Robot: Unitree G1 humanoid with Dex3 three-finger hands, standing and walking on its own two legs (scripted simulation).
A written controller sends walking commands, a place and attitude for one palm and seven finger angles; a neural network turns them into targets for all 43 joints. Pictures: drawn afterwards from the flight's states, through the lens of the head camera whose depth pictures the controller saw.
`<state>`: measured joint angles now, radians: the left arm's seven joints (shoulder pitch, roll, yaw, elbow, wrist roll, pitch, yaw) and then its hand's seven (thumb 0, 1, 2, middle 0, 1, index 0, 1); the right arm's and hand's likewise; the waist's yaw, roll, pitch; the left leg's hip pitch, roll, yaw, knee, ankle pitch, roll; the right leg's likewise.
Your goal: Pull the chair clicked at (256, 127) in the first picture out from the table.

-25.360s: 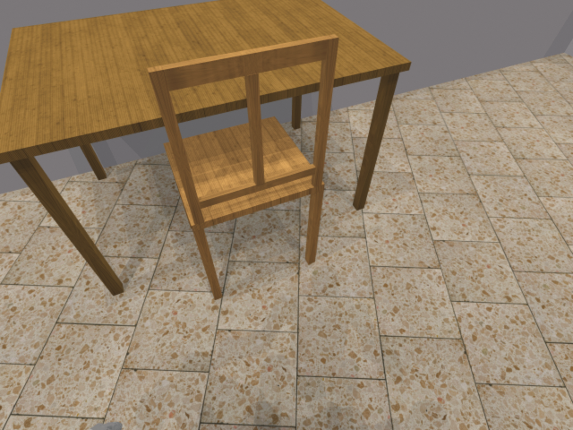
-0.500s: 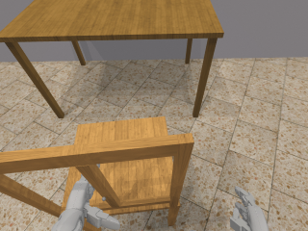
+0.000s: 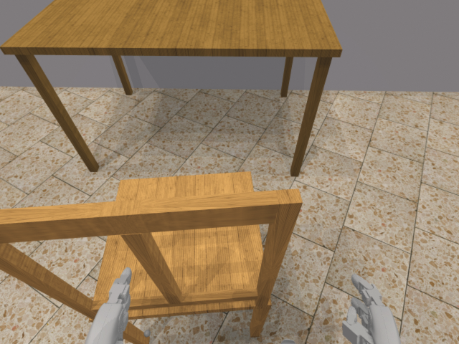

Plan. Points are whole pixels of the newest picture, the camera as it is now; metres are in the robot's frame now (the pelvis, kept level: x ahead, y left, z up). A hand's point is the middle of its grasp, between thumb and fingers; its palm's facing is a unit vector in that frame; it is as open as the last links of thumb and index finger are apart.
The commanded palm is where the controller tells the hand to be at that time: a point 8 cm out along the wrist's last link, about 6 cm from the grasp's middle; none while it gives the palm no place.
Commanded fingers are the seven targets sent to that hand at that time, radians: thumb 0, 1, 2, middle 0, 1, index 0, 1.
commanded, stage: draw the fingers out of the gap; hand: left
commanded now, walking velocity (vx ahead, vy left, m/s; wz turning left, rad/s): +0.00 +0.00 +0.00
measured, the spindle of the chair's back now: (159, 272) +0.25 +0.14 -0.01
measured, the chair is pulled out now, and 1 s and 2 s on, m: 0.61 0.61 0.60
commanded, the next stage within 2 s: draw the hand back to the body in 0.40 s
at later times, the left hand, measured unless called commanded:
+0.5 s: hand out of the picture +0.10 +0.14 -0.02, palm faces +0.02 -0.99 -0.15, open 17.5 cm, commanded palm +0.06 +0.20 +0.00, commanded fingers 0.00 -0.55 0.20 0.00 0.00 0.00 0.00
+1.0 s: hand out of the picture +0.13 +0.17 +0.08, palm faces +0.00 -0.99 -0.12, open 17.4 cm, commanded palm +0.08 +0.24 +0.10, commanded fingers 0.00 -0.37 0.29 -0.03 -0.04 -0.03 -0.04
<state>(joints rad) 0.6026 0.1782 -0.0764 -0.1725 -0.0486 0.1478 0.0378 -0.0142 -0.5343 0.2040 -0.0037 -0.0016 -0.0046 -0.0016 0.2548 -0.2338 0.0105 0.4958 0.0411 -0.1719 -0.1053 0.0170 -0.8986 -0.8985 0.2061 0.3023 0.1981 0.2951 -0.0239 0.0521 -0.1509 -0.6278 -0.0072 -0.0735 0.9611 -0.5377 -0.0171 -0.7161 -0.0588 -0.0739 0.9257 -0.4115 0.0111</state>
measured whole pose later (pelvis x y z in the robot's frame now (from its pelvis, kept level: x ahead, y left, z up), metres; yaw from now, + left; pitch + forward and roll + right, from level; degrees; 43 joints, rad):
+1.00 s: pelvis -0.02 +0.00 -0.02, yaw -1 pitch +10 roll -2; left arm 0.81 0.25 0.11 -0.43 -0.25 -0.25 -0.18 -0.02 -0.53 0.21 -0.01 0.00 -0.01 0.00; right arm 0.21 -0.17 -0.02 0.52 0.10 -0.19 -0.09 0.02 -0.90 -0.90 0.21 0.30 0.20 0.30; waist 0.01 0.06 -0.16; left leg -0.68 0.00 -0.08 1.08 -0.58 -0.02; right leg -0.76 -0.05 -0.07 1.02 -0.43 0.01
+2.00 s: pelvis +0.02 -0.02 +0.05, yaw +1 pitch -4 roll +0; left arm 0.60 0.38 0.21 -0.36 -0.05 0.18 0.16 0.01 0.87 0.89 -0.20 -0.29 -0.38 -0.35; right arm 0.18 -0.25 0.05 0.69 0.03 -0.29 -0.10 0.02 -0.90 -0.90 0.21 0.30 0.20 0.30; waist 0.09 0.09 0.03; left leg -0.08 0.02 -0.09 0.51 -0.37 -0.04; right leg -0.18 -0.03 -0.10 0.55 -0.30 -0.01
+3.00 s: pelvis -0.09 -0.01 +0.04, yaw +0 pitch +0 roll +0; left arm 0.44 0.37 0.41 -0.42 -0.03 -0.12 0.20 0.00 0.90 0.90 -0.21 -0.31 -0.23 -0.31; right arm 0.20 -0.24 0.01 0.65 0.03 -0.08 -0.08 0.02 -0.90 -0.90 0.21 0.30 0.20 0.30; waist 0.01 0.06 -0.04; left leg -0.34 0.01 -0.02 0.67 -0.42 0.01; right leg -0.43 -0.04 -0.09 0.54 -0.12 -0.01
